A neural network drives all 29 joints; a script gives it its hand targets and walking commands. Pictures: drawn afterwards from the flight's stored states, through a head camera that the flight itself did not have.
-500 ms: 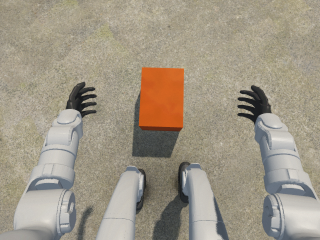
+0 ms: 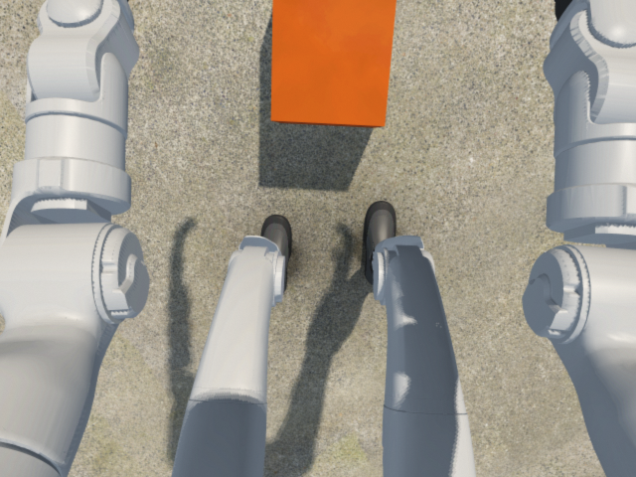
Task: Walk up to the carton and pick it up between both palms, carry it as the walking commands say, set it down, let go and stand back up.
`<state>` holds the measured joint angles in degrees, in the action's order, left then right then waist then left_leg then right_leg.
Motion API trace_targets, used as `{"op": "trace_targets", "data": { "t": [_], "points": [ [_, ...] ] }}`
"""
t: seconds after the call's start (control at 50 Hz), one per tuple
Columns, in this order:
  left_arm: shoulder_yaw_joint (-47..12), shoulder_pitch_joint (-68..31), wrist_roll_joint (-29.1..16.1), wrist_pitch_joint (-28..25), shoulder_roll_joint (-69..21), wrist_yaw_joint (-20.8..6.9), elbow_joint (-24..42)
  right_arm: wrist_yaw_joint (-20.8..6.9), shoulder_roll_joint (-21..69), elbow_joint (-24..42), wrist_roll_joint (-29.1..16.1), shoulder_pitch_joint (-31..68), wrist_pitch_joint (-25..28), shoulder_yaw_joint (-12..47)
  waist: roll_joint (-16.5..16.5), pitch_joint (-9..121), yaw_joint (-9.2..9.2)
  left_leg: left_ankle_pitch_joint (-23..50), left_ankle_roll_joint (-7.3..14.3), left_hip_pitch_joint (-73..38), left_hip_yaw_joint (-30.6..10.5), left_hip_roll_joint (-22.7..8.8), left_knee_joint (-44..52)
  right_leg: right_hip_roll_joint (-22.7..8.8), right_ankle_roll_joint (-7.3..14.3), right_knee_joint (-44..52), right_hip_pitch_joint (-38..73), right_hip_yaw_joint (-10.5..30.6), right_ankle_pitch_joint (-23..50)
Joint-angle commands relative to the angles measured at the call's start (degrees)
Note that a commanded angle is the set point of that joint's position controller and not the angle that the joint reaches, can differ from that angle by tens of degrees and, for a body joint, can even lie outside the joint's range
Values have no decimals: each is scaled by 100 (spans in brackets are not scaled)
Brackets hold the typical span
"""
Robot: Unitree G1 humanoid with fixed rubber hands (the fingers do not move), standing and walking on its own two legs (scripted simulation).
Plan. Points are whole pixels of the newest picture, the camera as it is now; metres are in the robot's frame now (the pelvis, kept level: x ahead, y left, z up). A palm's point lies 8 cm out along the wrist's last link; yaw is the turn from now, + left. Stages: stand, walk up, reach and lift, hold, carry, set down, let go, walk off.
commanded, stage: reach and lift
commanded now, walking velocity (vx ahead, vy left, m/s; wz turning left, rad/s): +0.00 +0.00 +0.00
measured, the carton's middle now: (331, 45) +0.57 +0.00 -0.58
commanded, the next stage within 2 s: none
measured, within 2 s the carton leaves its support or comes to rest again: neither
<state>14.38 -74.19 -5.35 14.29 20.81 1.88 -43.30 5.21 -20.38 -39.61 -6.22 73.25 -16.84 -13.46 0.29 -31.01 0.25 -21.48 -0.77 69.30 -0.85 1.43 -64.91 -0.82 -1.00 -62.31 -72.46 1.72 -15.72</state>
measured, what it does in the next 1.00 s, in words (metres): lowers itself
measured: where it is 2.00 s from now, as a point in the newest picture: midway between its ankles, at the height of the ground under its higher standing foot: (327, 264)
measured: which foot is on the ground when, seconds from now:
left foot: down 0.00-1.00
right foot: down 0.00-1.00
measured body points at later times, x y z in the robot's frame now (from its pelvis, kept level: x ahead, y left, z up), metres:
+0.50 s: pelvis -0.02 +0.00 -0.07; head +0.35 +0.00 +0.18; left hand +0.55 +0.18 -0.22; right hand +0.56 -0.21 -0.22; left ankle +0.08 +0.12 -0.63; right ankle +0.12 -0.13 -0.63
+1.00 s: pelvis -0.04 -0.01 -0.22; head +0.34 -0.02 +0.01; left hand +0.56 +0.17 -0.37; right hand +0.56 -0.20 -0.37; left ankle +0.08 +0.12 -0.63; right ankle +0.12 -0.13 -0.63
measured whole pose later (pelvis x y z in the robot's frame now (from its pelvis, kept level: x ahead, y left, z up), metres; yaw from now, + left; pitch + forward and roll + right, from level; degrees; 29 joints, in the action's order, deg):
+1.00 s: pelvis -0.04 -0.01 -0.22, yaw +1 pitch +31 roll +2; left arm 7.6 -93.2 -12.2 13.1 23.5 6.6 -60.6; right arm 7.6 -24.9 -60.7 -11.9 93.6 -14.1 -5.4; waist 0.1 -30.1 0.9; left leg -32.8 -2.5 111.4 -1.0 2.4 -113.6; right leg 1.0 -1.3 -110.3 -115.9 2.9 -25.0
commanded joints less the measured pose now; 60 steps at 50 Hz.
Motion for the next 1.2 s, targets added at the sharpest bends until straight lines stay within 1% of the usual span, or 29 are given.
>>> {"op": "trace_targets", "data": {
  "t": [0.0, 0.04, 0.08, 0.16, 0.22, 0.24, 0.28, 0.3, 0.32, 0.34, 0.36, 0.4, 0.42, 0.48, 0.6, 0.64, 0.7, 0.72, 0.74, 0.78, 0.84, 0.86, 0.9, 0.92, 1.0, 1.04, 1.06, 1.14, 1.18],
  "points": [
    [-30, -2067, -417, -56, 804, 424, 1313, 0, -1404, 543, 41, 2202, 260, -239, -131, 13216, 83, 3167, -212, -3472, 235, 383, 216, 427, 4, -489, 4699, -528, 3092],
    [8, -2228, -651, -50, 1053, 495, 2400, 69, -1657, 1925, 108, 2743, 298, -324, -728, 14193, 222, 3849, -124, -3448, 109, 443, -83, 518, 61, -769, 5391, -396, 3954],
    [-47, -2354, -532, -5, 1042, 564, 2273, 42, -1594, 1681, 4, 2720, 327, -213, -334, 13882, 130, 4375, -134, -4344, -49, 321, -125, 490, -7, -681, 4150, -469, 3426],
    [-246, -1548, -345, -96, 156, 568, 939, -215, -1452, 467, 185, 2143, 610, -383, 54, 11830, 354, 4109, -242, -3825, -269, 215, -128, 473, 105, -471, 2520, -612, 2538],
    [45, -1306, 149, -322, 203, 497, 563, -285, -977, -260, 370, 1564, 836, -386, 26, 10771, 188, 3854, -179, -3114, -212, 301, -238, 488, 89, -559, 2165, -496, 2506],
    [86, -1364, 216, -385, 121, 434, -551, -370, -770, -1538, 287, 1549, 788, -168, 98, 9583, -72, 3379, -154, -2145, -157, 285, -463, 398, 81, -747, 1234, -386, 2016],
    [106, -1773, 319, -561, 171, 442, -33, -335, -835, -1406, 489, 1567, 973, -553, 313, 9994, 278, 3181, -219, -1954, -197, 288, -764, 417, 86, -1091, 1191, -427, 2148],
    [-90, -2047, 84, -614, 231, 490, 1342, -260, -895, 243, 316, 2240, 1063, -367, 168, 12307, 185, 3567, -288, -2741, 61, 451, -914, 482, 45, -1215, 2648, -460, 3025],
    [-86, -1920, 117, -606, 281, 483, -287, -222, -1022, -1045, 329, 1998, 1095, -478, 329, 10238, 312, 2935, -242, -1369, -69, 328, -1094, 387, 29, -1549, 1142, -450, 2340],
    [-197, -2216, -14, -627, 328, 543, 1239, -168, -1135, 197, 328, 2342, 1133, -484, 315, 11993, 291, 3558, -290, -2503, -20, 406, -1036, 434, 11, -1448, 1993, -478, 2811],
    [107, -2460, 145, -602, 626, 538, -529, -192, -823, -1132, 259, 2677, 1063, -216, 50, 9765, -50, 1894, -168, -521, 3, 323, -1206, 342, 13, -1583, 875, -377, 1719],
    [47, -3092, 138, -513, 867, 588, 672, -134, -950, 0, 7, 3427, 920, -233, -49, 11472, -110, 1368, -149, -1012, 217, 464, -1236, 472, -97, -1772, 1936, -489, 1097],
    [-177, -3381, -133, -450, 817, 548, -153, -83, -1049, -1352, 132, 3330, 786, -180, -65, 10285, 228, 796, -177, -29, 233, 402, -1508, 398, -72, -2113, 1444, -519, 748],
    [-93, -3440, -136, -346, 1388, 623, 455, 90, -1179, -165, -230, 3693, 593, 223, -232, 11765, -211, 944, -116, -508, 522, 471, -1824, 379, -151, -2283, 2305, -427, 977],
    [-392, -3820, -694, 65, 1699, 650, 30, 425, -1358, -468, -618, 3985, 118, 764, -342, 12059, -223, 200, -119, 850, 798, 339, -2819, 316, -35, -2976, 2790, -109, 604],
    [-525, -4051, -791, 77, 1807, 698, 614, 559, -1524, 673, -837, 4538, 80, 665, -361, 12872, -323, 401, -38, 735, 861, 358, -2808, 352, -93, -3168, 3237, -190, 1038],
    [-446, -3650, -870, 145, 1444, 593, -602, 614, -1450, -542, -426, 4086, 50, 651, -777, 10933, 26, -237, -16, 2315, 789, 332, -3064, 296, -92, -3411, 2477, -164, 535],
    [-299, -3901, -807, 75, 1678, 530, -402, 571, -1209, 32, -658, 4565, 41, 845, -587, 10644, -343, -420, 46, 2343, 861, 268, -3081, 249, -69, -3168, 2386, 180, 37],
    [-331, -4149, -704, 72, 1739, 537, -460, 537, -1380, -325, -580, 4681, 23, 712, -556, 10572, -261, -727, 59, 2346, 731, 230, -3056, 281, -43, -3322, 1774, -8, -396],
    [-431, -4121, -841, -68, 1488, 514, 383, 452, -1171, 310, -772, 4690, 177, 964, -647, 11335, -240, 82, 23, 1778, 718, 255, -3203, 271, -32, -3650, 2315, -138, 802],
    [-575, -3918, -732, -198, 1305, 430, -1203, 280, -1098, -1974, -472, 3925, 289, 813, -594, 9091, 65, -672, -20, 2770, 557, 88, -3520, 217, -17, -4081, 485, -367, 13],
    [-694, -3922, -715, -281, 1042, 414, -733, 248, -1132, -1181, -525, 4273, 421, 736, -101, 9893, -78, -81, -58, 2123, 584, 183, -3572, 278, -4, -4152, 716, -340, 466],
    [-597, -3663, -762, -355, 1025, 469, -1205, 206, -1292, -1394, -497, 4024, 619, 750, -370, 10201, 36, 268, -49, 1825, 505, 124, -3797, 272, -45, -4307, 799, -410, 526],
    [-567, -3643, -544, -440, 1369, 533, -762, 233, -1475, -1024, -487, 4092, 694, 451, 84, 10508, -129, 517, -95, 1531, 601, 172, -3872, 316, -51, -4395, 594, -502, 756],
    [-567, -3708, -594, -538, 1287, 644, -1091, 126, -1099, -1602, -686, 4000, 711, 890, -158, 10267, -551, 739, -122, 1478, 476, 173, -4119, 295, -123, -4767, 150, -502, 811],
    [-729, -3670, -613, -610, 1188, 619, -1359, 139, -1310, -1844, -707, 3974, 846, 808, 0, 9674, -286, 575, -201, 1770, 484, 46, -4367, 231, -126, -4908, -287, -487, 596],
    [-433, -3804, -533, -756, 1517, 670, -269, 179, -1370, -941, -650, 4207, 860, 816, -167, 10625, -508, 1033, -134, 1295, 581, 216, -4331, 299, -144, -4827, 127, -431, 1012],
    [-905, -3810, -833, -795, 904, 621, -413, 202, -1427, -1735, -595, 3743, 1079, 714, -103, 9961, 177, 1122, -256, 1642, 318, 158, -4605, 261, -54, -5291, -435, -522, 1276],
    [-915, -3747, -912, -792, 1121, 609, -263, 193, -1507, -1383, -779, 4134, 1103, 797, -99, 10263, -39, 1227, -245, 1411, 340, 174, -4793, 232, -86, -5334, -62, -406, 1286]
  ]
}}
